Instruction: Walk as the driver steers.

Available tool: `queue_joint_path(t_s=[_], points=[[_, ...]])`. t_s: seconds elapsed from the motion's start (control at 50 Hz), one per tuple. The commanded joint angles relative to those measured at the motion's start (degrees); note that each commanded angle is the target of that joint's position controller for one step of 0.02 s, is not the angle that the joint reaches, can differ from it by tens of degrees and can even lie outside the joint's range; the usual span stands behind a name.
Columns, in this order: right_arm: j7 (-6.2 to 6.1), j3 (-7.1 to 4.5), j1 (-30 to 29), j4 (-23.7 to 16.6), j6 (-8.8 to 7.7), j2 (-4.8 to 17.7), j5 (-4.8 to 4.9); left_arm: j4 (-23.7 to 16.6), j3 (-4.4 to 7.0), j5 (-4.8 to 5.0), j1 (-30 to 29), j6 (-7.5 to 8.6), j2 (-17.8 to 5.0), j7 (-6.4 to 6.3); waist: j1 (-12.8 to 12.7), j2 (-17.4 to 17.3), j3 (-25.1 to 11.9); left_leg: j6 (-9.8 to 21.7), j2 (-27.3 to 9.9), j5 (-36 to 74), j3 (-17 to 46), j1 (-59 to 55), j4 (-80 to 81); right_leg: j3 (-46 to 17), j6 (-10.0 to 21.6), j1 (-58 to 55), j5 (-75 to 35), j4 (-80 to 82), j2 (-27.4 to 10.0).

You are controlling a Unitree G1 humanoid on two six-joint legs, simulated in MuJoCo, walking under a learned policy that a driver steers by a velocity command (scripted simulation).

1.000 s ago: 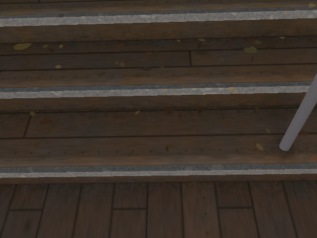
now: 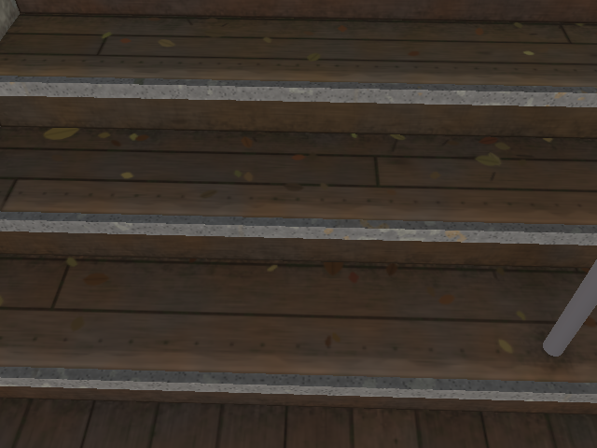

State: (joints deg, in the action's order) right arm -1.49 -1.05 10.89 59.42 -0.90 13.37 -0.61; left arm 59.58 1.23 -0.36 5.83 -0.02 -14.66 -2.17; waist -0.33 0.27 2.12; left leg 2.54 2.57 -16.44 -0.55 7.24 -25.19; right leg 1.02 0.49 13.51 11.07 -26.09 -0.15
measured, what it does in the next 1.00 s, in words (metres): walks ahead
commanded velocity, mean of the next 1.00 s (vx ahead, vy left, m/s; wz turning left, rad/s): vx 0.19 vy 0.00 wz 0.00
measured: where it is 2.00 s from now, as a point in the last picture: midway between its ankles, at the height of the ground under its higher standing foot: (326, 306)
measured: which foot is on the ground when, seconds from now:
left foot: down 0.00-0.68, up 0.70-1.00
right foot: down 0.00-1.00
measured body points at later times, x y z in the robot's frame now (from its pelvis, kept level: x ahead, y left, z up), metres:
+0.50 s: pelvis +0.01 +0.00 +0.00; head +0.00 +0.00 +0.45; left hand +0.07 +0.26 -0.14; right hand +0.03 -0.26 -0.15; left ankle -0.03 +0.09 -0.74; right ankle +0.03 -0.11 -0.74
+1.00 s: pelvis +0.18 -0.04 +0.00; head +0.20 -0.05 +0.45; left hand +0.12 +0.21 -0.14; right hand +0.37 -0.28 -0.11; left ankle +0.34 +0.12 -0.69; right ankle +0.06 -0.12 -0.74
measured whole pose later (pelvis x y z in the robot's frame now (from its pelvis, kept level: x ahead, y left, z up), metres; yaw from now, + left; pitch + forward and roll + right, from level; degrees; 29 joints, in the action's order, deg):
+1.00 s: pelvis +0.18 -0.04 +0.00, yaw +0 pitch +2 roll +0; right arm 0.7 -2.2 2.1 51.7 -5.3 15.0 0.9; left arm 60.9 0.4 -0.1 24.3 5.0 -11.7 -0.6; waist -3.7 -2.2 -0.1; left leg 0.8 -5.7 -1.8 -0.8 38.3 -42.7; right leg 3.1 3.3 -4.6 15.8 -9.2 3.1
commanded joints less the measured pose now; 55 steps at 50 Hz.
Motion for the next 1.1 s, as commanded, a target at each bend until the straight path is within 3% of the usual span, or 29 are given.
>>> queue_joint_path(t_s=[0.02,0.4,0.42,0.44,0.46,0.48,0.5,0.54,0.6,0.62,0.64,0.66,0.68,0.7,0.72,0.74,0.76,0.8,0.84,0.88,0.96,1.0,1.02,1.04,1.06,1.08,1.1], points=[[-0.18,-1.01,1.00,-1.35,-0.40,6.42,-0.02,-1.78,1.10,-0.02,-1.15,0.53,-6.74,-0.18,-0.02,-0.70,-2.15,0.85,-4.90,10.24,4.63,5.01,5.48,-3.31,1.60,-5.07,-8.25,2.35,-2.86],[-0.24,-0.46,2.70,0.25,-0.47,6.16,-0.02,0.14,0.77,0.01,0.17,0.71,-6.55,-0.22,0.04,-0.38,-1.53,0.82,-4.48,6.98,4.17,5.88,6.04,-3.40,1.65,-4.22,-6.29,2.96,-2.77],[-0.26,-0.38,3.86,0.85,-0.42,5.78,0.00,0.74,0.62,-0.01,1.28,0.65,-5.92,-0.22,0.09,-0.65,-2.91,1.03,-4.14,1.30,3.94,5.41,6.72,-2.63,1.64,-4.81,-1.11,2.83,-2.04],[-0.35,0.21,6.13,2.11,-0.01,4.31,-1.23,2.58,-0.74,-0.75,5.20,-0.15,-1.75,0.37,-0.28,-1.63,-3.22,2.41,-6.94,-9.20,8.62,5.07,9.93,-4.30,1.97,-4.30,6.91,3.60,-3.36],[-0.29,-0.44,6.02,1.94,0.48,6.00,-1.03,2.36,-0.43,-0.90,4.97,-0.53,-2.68,0.70,0.01,-2.96,0.49,3.72,-6.96,-19.39,10.25,5.84,10.96,-2.43,2.33,-0.58,15.03,1.03,-0.99],[-0.14,-1.03,6.51,1.69,0.79,7.85,-0.98,1.42,-0.06,-1.20,3.06,-0.64,-4.13,1.04,0.89,-4.04,3.31,5.26,-8.62,-26.52,13.40,6.28,13.04,-1.29,2.59,4.11,18.33,-1.79,0.42],[-0.09,-1.62,7.78,1.93,0.87,9.29,-0.82,0.25,-0.04,-1.48,1.09,-0.51,-3.97,1.47,1.73,-6.22,5.64,7.10,-11.83,-30.91,17.66,5.62,15.85,0.81,2.50,8.12,16.92,-5.81,1.57],[0.02,-2.20,9.01,2.45,0.49,9.36,-0.55,-1.63,-0.30,-1.89,-0.78,0.42,-2.88,2.14,2.42,-8.16,8.19,10.00,-17.55,-29.30,23.15,3.73,19.25,1.66,2.78,12.97,11.37,-11.87,-0.44],[0.31,-2.72,9.29,2.70,-0.75,9.04,-0.91,-3.14,0.20,-1.34,0.17,2.18,-3.59,2.88,1.58,-7.01,7.10,10.56,-17.86,-20.93,20.85,-0.78,17.67,1.05,3.76,14.52,13.42,-11.05,-2.15],[-0.28,-3.43,5.06,0.13,-1.74,11.33,3.07,-2.79,1.36,3.14,0.82,4.21,-6.85,1.98,-0.09,-5.84,7.61,8.92,-17.01,-15.16,18.57,2.11,14.73,0.08,4.14,11.30,9.58,-7.82,-2.72],[-0.32,-3.33,3.97,-0.46,-2.21,11.04,3.68,-1.78,1.31,3.33,3.77,5.30,-6.02,1.77,-1.53,-4.97,5.34,7.85,-14.83,-12.04,15.23,3.63,12.36,1.63,4.25,5.45,8.18,-2.53,-1.31],[-0.13,-3.15,4.13,-0.77,-2.56,10.02,3.13,0.25,1.58,2.61,8.69,5.72,-5.28,1.64,-2.94,-4.04,3.35,6.93,-12.30,-7.85,12.45,7.59,8.71,1.96,3.99,-2.72,6.50,-0.91,-0.04],[0.23,-2.68,1.93,-2.04,-3.14,8.40,2.31,2.38,2.33,2.14,16.65,5.79,-6.26,1.46,-6.05,-0.51,0.75,5.05,-8.86,0.50,8.21,14.77,-0.06,-2.84,5.16,-13.19,6.12,1.36,-2.68],[0.54,-1.50,0.62,-4.13,-4.15,3.76,1.69,4.15,3.85,1.95,24.70,5.73,-11.06,1.40,-8.06,13.11,-1.71,0.64,-0.53,0.53,-1.47,27.42,-18.60,-20.50,10.41,-23.98,13.62,9.55,-11.90],[0.95,-1.30,0.29,-5.34,-5.25,3.64,1.24,4.96,3.55,1.45,29.77,6.41,-10.63,2.13,-8.70,16.23,-4.09,-0.37,1.43,-14.84,1.17,36.26,-34.67,-39.20,15.76,-28.86,16.52,16.14,-20.97],[1.62,-1.86,0.67,-5.38,-5.90,5.67,2.51,3.55,2.44,0.78,24.27,7.16,-7.78,2.16,-5.08,8.19,-0.87,0.97,-2.98,-12.43,5.46,40.89,-43.75,-36.91,15.33,-25.64,16.31,15.51,-22.24],[2.17,-1.85,1.04,-5.22,-6.28,5.99,3.20,1.48,1.92,0.67,19.25,7.52,-6.20,2.43,-3.14,4.56,1.08,2.14,-5.70,-6.44,5.86,41.34,-46.04,-30.40,13.57,-22.02,12.99,15.85,-20.15],[2.06,-2.46,-0.19,-5.54,-6.27,6.61,2.18,-0.67,1.22,0.54,14.47,7.35,-5.27,3.04,-0.83,1.06,2.76,2.30,-9.17,2.20,4.67,39.73,-43.29,-20.01,10.95,-17.19,-0.09,17.57,-16.58],[2.19,-2.64,-0.48,-5.70,-5.67,5.76,1.38,-0.51,0.67,0.10,15.05,6.24,-4.55,2.86,-0.26,3.46,1.96,0.92,-9.97,5.66,2.13,36.08,-40.45,-11.30,9.32,-14.17,-13.60,17.80,-12.38],[2.25,-2.22,-3.41,-7.10,-5.13,4.34,1.43,0.09,0.63,0.41,17.38,5.88,-5.33,2.00,-0.67,3.13,2.31,-0.79,-9.59,8.41,0.04,36.22,-35.76,-7.60,9.79,-12.82,-20.59,18.47,-11.04],[2.13,-0.90,-14.99,-12.17,-5.22,2.49,1.25,-0.88,1.05,0.03,18.58,5.20,-7.80,0.98,-3.18,3.07,4.20,-2.36,-6.68,16.38,-2.93,30.64,-16.24,-3.20,9.02,-8.42,-21.94,20.55,-8.64],[2.58,-0.77,-17.53,-13.38,-5.21,2.98,1.79,-0.56,1.29,0.60,20.80,5.54,-7.77,1.09,-3.49,3.96,4.56,-1.80,-5.56,18.25,-2.83,29.19,-10.83,-3.31,9.17,-10.80,-21.19,20.57,-10.24],[2.77,-0.63,-15.49,-12.77,-4.85,2.52,1.93,0.29,1.32,0.43,23.13,5.19,-7.48,1.05,-3.08,6.25,3.00,-1.38,-5.17,16.32,-3.10,28.61,-13.42,-3.51,9.81,-14.02,-21.10,19.21,-12.28],[3.03,-0.82,-15.50,-13.22,-5.04,3.18,2.23,-0.45,1.38,0.75,21.35,5.16,-7.01,1.04,-1.87,5.66,3.52,-0.23,-5.16,15.88,-2.07,27.37,-11.57,-2.37,8.92,-14.14,-26.00,17.38,-11.93],[3.17,-1.12,-15.72,-13.67,-5.24,4.30,1.88,-1.13,1.60,0.69,20.11,5.15,-7.53,1.11,-0.87,5.43,2.57,0.77,-3.70,14.65,-3.01,24.79,-10.83,-1.67,8.30,-14.88,-34.61,14.68,-12.04],[3.17,-1.76,-13.79,-13.38,-5.26,5.63,1.17,-1.67,1.84,0.74,18.87,4.98,-8.28,0.91,0.93,6.24,0.63,2.03,-2.29,10.93,-4.03,22.33,-11.41,-1.70,7.71,-17.16,-45.49,10.19,-12.88],[3.22,-2.67,-7.29,-11.65,-5.33,7.33,0.84,-1.99,1.71,0.38,17.49,4.37,-8.02,0.77,4.61,7.67,-3.48,3.90,-1.32,8.66,-3.95,16.49,-12.29,-1.52,7.19,-18.44,-55.76,2.62,-13.54]])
